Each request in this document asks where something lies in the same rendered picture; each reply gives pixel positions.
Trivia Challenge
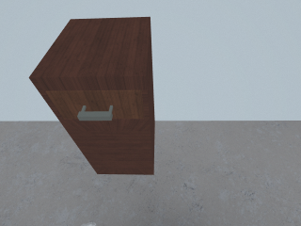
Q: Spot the drawer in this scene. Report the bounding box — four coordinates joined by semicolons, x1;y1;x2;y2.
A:
45;89;144;119

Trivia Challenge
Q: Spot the handle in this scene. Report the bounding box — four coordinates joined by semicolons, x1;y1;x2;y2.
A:
77;105;113;121

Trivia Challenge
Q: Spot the cabinet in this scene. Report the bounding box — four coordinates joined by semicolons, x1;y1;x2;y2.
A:
28;17;155;175

